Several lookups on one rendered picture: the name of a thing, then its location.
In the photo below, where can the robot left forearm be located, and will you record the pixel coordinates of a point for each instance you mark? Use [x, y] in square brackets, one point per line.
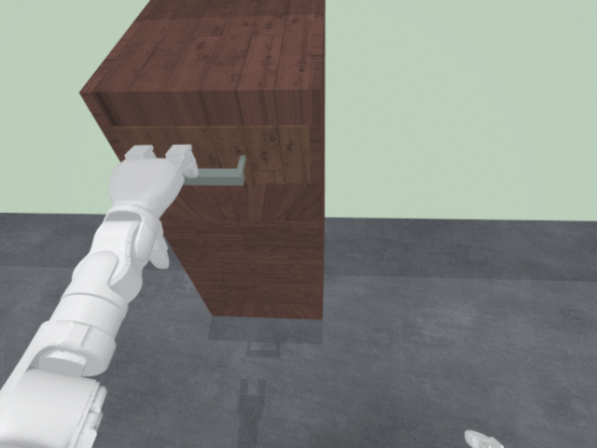
[79, 338]

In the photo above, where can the robot left hand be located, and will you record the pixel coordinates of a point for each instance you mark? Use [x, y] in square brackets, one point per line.
[152, 183]

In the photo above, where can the drawer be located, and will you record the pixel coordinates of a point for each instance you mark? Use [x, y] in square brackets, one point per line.
[274, 153]

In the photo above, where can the robot left upper arm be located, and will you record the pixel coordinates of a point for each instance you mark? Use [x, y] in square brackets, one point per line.
[49, 409]

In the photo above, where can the handle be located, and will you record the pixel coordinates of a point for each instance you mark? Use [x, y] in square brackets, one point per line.
[219, 177]

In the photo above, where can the cabinet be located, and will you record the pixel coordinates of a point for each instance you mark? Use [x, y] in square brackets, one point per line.
[255, 250]

